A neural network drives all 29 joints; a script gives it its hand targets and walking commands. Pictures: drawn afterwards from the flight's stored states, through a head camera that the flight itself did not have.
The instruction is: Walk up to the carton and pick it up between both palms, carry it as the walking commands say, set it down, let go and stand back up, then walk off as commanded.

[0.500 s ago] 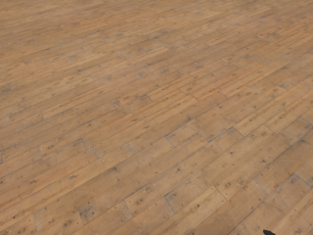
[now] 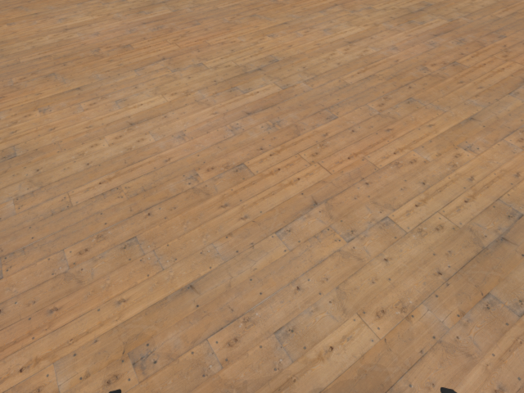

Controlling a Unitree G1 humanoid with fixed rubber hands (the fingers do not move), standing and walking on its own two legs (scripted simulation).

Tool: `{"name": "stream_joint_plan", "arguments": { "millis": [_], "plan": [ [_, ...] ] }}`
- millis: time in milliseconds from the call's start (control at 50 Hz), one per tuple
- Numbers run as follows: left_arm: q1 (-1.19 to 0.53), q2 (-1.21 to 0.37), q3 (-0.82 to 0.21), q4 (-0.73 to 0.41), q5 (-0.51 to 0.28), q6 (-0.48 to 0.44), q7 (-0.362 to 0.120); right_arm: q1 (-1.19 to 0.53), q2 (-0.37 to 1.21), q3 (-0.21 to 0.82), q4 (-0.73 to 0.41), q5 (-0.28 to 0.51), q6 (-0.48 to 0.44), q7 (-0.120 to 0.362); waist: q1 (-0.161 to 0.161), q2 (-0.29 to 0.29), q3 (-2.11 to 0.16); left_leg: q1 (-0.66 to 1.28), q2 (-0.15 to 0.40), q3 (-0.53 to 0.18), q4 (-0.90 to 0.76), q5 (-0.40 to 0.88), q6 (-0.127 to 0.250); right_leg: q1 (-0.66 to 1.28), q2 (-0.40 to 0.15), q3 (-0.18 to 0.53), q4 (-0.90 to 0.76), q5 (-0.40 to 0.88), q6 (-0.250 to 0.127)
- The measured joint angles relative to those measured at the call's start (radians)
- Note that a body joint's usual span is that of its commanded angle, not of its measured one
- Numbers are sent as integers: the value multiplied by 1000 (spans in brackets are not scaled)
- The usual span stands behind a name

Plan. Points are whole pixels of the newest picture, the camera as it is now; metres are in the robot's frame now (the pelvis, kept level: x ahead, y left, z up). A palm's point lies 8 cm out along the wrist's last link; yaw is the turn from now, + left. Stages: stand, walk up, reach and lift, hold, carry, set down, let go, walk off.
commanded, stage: stand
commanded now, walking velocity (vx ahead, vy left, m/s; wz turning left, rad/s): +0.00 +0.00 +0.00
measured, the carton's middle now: out of the picture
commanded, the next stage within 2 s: walk up in 0.26 s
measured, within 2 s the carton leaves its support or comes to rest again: neither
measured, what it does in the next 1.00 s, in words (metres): stands, turning left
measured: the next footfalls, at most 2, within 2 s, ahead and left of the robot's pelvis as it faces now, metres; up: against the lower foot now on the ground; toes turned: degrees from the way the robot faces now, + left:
right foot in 1.02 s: +0.04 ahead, -0.08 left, +0.00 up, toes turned +15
left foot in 1.34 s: -0.04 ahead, +0.17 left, +0.00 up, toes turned +34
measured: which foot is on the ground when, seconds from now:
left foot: down 0.00-1.00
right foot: down 0.00-0.70, up 0.72-1.00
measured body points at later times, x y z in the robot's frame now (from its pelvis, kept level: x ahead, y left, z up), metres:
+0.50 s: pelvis +0.00 +0.01 +0.00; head +0.01 +0.00 +0.44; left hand +0.08 +0.31 -0.13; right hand +0.09 -0.28 -0.14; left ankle +0.00 +0.14 -0.75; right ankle -0.01 -0.11 -0.75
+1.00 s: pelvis -0.02 +0.04 -0.02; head +0.04 +0.06 +0.42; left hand -0.01 +0.32 -0.17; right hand +0.11 -0.18 -0.18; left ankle -0.03 +0.14 -0.75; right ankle -0.01 -0.09 -0.74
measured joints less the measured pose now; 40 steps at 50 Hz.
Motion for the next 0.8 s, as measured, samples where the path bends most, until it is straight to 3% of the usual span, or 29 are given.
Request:
{"name": "stream_joint_plan", "arguments": {
  "millis": [460,560,640,680,720,760,800],
  "plan": [
    [20,6,2,-3,-1,6,2,13,5,-1,-12,2,2,1,2,0,2,-7,-9,4,-1,4,9,-8,-13,-1,2,0,12],
    [9,-21,11,-88,4,38,28,56,-6,-39,-102,-18,54,17,-14,7,23,-178,-24,-19,256,-73,19,-119,-48,-69,194,-93,17],
    [28,-62,4,-132,14,55,27,87,2,-50,-154,-18,84,27,-4,-2,48,-277,-26,22,531,-312,26,-154,-91,-105,302,-150,34],
    [42,-77,5,-128,20,70,22,93,16,-52,-159,-7,87,36,-6,-12,49,-267,-13,45,539,-308,23,-160,-112,-119,339,-172,50],
    [55,-86,9,-124,34,83,14,108,24,-48,-167,2,68,43,-13,-14,34,-241,8,50,427,-220,21,-203,-125,-126,418,-221,62],
    [45,-82,14,-125,37,96,10,112,48,-48,-168,-2,56,35,-18,-35,54,-278,-16,42,484,-224,50,-265,-105,-48,564,-317,71],
    [40,-69,12,-125,28,94,11,118,80,-47,-163,3,57,20,-19,-61,75,-270,-44,34,480,-222,67,-298,-85,13,665,-329,71]
  ]
}}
